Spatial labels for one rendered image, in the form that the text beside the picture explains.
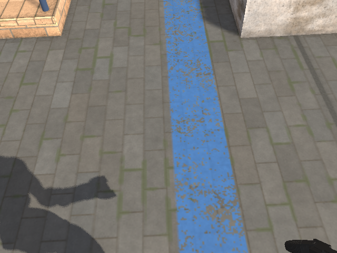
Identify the right robot hand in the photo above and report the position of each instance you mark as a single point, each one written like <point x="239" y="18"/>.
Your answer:
<point x="308" y="246"/>

